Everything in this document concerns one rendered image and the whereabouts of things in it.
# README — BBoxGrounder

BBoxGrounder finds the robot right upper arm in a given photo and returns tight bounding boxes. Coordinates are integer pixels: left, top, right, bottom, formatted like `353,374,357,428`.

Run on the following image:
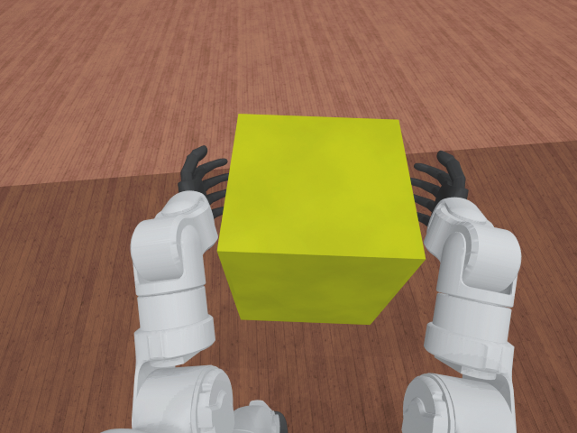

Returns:
402,373,516,433

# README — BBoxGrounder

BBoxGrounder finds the left robot thigh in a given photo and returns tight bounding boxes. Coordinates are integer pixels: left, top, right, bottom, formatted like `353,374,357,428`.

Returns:
233,405,279,433

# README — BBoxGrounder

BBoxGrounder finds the robot left forearm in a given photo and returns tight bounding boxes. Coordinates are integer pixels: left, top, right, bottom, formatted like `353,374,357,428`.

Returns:
131,190,218,428

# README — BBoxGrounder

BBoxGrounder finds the robot left upper arm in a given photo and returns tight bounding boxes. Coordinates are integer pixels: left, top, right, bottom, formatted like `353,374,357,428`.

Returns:
101,365,234,433

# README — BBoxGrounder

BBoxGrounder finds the carton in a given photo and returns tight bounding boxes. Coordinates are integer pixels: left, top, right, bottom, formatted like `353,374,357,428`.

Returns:
217,114,426,325

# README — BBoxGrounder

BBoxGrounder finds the right robot hand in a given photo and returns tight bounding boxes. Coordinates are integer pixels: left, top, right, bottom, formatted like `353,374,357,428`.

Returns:
410,151,469,226

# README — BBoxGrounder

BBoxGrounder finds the left robot shin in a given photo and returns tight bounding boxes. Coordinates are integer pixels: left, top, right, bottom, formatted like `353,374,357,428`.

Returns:
249,401,271,410

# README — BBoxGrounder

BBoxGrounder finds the robot right forearm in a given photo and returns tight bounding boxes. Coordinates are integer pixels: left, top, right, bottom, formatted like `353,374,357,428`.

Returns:
424,198,521,433

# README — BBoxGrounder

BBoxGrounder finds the left robot hand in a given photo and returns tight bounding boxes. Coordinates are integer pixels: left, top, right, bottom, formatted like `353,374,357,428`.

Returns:
178,145,229,219

